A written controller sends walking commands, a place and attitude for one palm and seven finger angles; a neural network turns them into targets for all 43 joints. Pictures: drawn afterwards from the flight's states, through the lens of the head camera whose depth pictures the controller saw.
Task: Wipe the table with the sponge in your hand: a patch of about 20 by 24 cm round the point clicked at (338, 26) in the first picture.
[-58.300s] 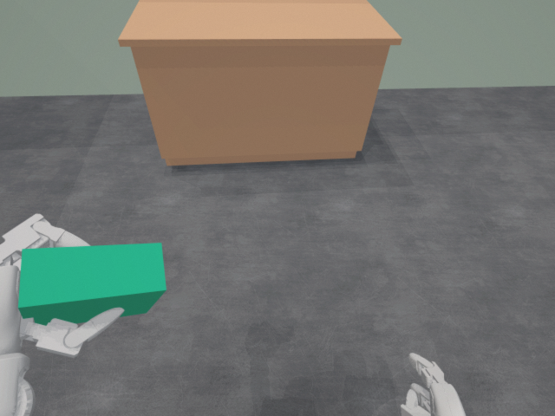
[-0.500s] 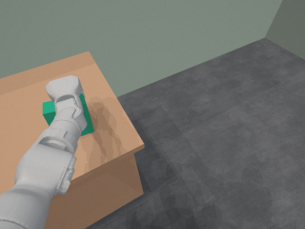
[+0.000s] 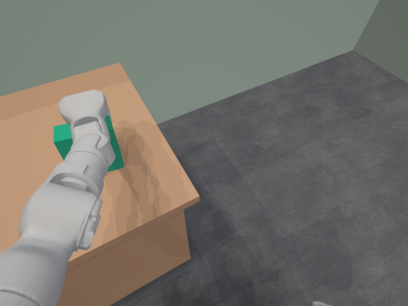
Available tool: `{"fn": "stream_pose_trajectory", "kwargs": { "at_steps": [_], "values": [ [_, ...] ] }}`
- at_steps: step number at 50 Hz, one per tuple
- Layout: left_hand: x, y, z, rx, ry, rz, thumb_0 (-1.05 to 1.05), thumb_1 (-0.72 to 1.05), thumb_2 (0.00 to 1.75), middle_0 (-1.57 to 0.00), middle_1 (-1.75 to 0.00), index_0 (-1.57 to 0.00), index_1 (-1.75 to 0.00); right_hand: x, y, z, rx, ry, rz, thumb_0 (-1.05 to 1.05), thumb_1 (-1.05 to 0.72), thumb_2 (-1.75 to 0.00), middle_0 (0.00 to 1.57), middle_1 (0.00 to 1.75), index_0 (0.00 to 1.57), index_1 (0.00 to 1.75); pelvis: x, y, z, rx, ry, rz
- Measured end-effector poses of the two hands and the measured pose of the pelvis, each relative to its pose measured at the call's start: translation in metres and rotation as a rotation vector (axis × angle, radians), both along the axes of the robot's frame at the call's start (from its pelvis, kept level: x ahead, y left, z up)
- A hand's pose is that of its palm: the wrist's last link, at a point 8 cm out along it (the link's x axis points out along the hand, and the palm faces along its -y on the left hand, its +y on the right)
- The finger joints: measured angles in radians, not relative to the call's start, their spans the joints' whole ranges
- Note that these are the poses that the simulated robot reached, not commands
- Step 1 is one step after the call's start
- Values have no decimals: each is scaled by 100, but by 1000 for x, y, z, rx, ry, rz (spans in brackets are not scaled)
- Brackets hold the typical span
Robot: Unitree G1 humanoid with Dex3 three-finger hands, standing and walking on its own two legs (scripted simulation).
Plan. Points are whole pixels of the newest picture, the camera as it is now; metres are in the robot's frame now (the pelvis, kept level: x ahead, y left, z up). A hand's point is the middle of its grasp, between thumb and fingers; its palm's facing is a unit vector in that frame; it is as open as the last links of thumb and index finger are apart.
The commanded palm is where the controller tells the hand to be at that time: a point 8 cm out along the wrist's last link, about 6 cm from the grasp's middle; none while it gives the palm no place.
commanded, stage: wipe forward along the third lane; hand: left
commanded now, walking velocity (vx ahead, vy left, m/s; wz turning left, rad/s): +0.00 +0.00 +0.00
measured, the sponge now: (94, 154) +0.46 +0.22 +0.01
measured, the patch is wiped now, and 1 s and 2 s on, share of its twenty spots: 0.90 0.95 0.95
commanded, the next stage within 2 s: wipe back along the third lane in 0.02 s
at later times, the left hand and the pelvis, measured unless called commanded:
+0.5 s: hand (89, 126) +0.49 +0.22 +0.07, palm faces -0.05 +0.00 -1.00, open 9.6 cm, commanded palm +0.46 +0.21 +0.10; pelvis +0.01 +0.04 +0.01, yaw -1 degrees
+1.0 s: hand (91, 134) +0.46 +0.21 +0.07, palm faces +0.00 +0.01 -1.00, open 9.6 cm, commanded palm +0.40 +0.18 +0.10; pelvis +0.06 +0.04 +0.02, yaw +1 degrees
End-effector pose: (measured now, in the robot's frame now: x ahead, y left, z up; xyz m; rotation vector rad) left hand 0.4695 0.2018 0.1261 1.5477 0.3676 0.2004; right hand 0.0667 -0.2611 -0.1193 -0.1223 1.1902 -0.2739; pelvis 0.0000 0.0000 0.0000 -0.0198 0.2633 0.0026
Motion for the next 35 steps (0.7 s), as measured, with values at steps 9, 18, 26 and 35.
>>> {"fn": "stream_pose_trajectory", "kwargs": {
  "at_steps": [9,18,26,35],
  "values": [
    [14,14,0,0,-4,13,-1,-60,108,-87,-140,-90,-142,-33,6,1,-25,65,-45,0,-91,-90,20,30,20,30,-4,12,-2,-9,24,-11],
    [11,10,-3,27,-23,-42,-1,-59,108,-86,-142,-88,-144,-57,27,-1,9,148,-79,0,-91,-90,20,30,20,30,5,27,2,-15,21,-18],
    [2,11,-3,15,-62,-43,-1,-56,108,-82,-146,-85,-148,-24,49,-1,60,99,-47,0,-91,-90,20,30,20,30,16,38,7,-15,-4,-17],
    [-7,8,-3,26,-86,-46,-1,-51,105,-77,-149,-80,-152,55,65,7,95,-8,42,0,-91,-90,20,30,20,30,33,45,12,-11,-37,-7]
  ]
}}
